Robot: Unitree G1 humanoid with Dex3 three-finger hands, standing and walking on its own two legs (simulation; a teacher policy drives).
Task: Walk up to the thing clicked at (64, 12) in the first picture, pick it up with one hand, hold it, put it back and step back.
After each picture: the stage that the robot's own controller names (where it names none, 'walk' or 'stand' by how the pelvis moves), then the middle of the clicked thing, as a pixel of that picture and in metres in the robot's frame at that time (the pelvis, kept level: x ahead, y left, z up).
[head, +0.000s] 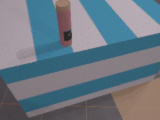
stand; (64, 25) +0.73 +0.10 -0.01
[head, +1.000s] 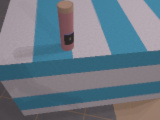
walk; (66, 28) +0.66 +0.12 +0.01
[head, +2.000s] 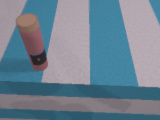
stand; (34, 46) +0.48 +0.22 +0.03
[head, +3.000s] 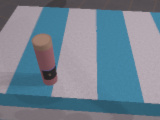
stand; (46, 62) +0.47 +0.18 -0.01
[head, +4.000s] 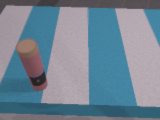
stand; (34, 68) +0.43 +0.21 -0.01
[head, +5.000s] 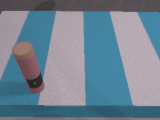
stand; (30, 70) +0.43 +0.23 -0.02
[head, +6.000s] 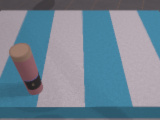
stand; (28, 72) +0.42 +0.24 -0.01
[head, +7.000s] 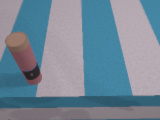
rise first; (26, 61) +0.44 +0.24 -0.01
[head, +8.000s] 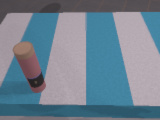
go down; (31, 70) +0.43 +0.25 -0.01
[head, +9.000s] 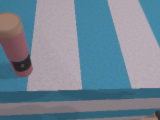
go down; (16, 50) +0.44 +0.22 +0.03
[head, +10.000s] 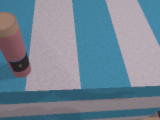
approach; (14, 50) +0.44 +0.23 +0.04
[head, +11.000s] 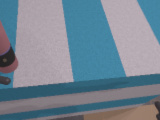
close in; out of the picture +0.44 +0.24 +0.07
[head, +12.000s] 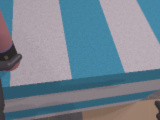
lift; out of the picture +0.45 +0.22 +0.08
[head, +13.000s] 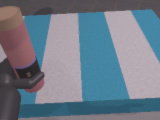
lift; (21, 55) +0.34 +0.18 +0.19
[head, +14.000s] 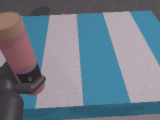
hold; (22, 60) +0.33 +0.18 +0.18
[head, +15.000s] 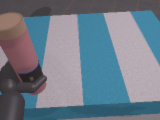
hold; (24, 60) +0.33 +0.18 +0.18
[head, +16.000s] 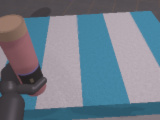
hold; (24, 62) +0.33 +0.18 +0.18
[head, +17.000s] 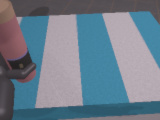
crouch; (13, 47) +0.37 +0.21 +0.20
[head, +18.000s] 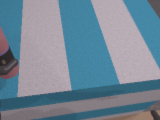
lower; out of the picture +0.44 +0.25 +0.09
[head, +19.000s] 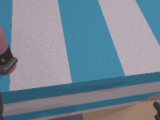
lower; out of the picture +0.44 +0.24 +0.07
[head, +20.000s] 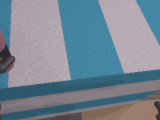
lower; out of the picture +0.44 +0.24 +0.08
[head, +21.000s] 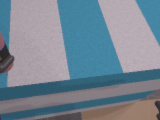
lower; out of the picture +0.44 +0.24 +0.08
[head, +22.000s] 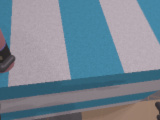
lower; out of the picture +0.44 +0.24 +0.08
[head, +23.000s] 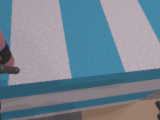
withdraw; out of the picture +0.44 +0.24 +0.08
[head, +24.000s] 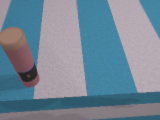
sink last; (22, 61) +0.42 +0.22 +0.04
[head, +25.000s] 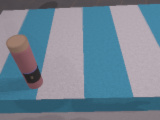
stand; (27, 64) +0.44 +0.26 +0.03
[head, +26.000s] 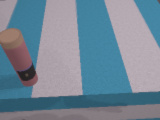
stand; (21, 61) +0.43 +0.24 +0.04
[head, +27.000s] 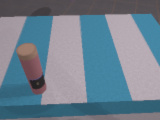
stand; (33, 71) +0.44 +0.22 -0.01
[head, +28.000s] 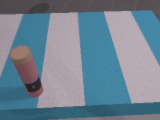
stand; (29, 74) +0.42 +0.23 -0.01
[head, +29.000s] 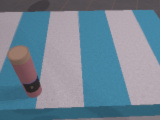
stand; (27, 74) +0.41 +0.24 -0.02
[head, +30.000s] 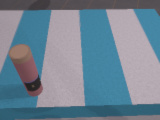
stand; (28, 73) +0.41 +0.23 -0.02
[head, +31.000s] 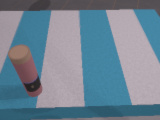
stand; (28, 73) +0.41 +0.23 -0.02
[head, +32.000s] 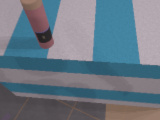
walk; (39, 24) +0.58 +0.20 +0.01
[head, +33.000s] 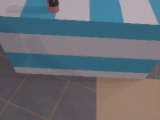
walk; out of the picture +0.90 +0.17 +0.01
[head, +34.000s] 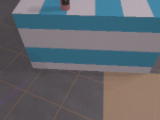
stand; out of the picture +1.10 +0.18 +0.00
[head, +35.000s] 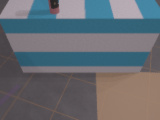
stand; out of the picture +1.07 +0.20 -0.02
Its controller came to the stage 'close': yes
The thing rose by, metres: 0.20
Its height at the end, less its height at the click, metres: +0.00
